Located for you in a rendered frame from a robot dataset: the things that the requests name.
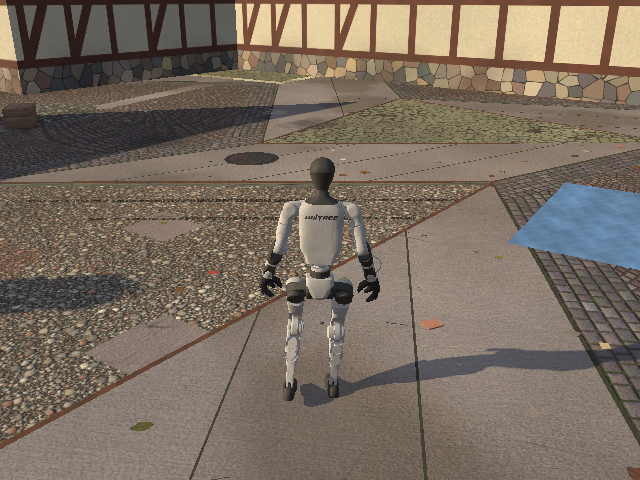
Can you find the robot left forearm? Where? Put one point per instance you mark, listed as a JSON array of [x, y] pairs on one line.
[[272, 263]]

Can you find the robot left shin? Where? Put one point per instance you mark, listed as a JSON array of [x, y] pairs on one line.
[[291, 354]]

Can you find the robot shin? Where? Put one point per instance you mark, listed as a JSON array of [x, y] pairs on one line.
[[291, 354], [335, 354]]

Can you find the left robot upper arm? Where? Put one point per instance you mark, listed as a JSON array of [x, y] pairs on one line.
[[289, 211]]

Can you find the right robot upper arm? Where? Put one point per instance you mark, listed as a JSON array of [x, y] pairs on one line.
[[353, 212]]

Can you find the robot left hand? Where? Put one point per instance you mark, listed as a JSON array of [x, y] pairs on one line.
[[270, 282]]

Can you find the robot right hand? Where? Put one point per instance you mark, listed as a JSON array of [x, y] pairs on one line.
[[372, 286]]

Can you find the robot right forearm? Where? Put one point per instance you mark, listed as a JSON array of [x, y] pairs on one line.
[[368, 265]]

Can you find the robot right shin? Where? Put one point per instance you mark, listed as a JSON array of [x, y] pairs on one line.
[[335, 354]]

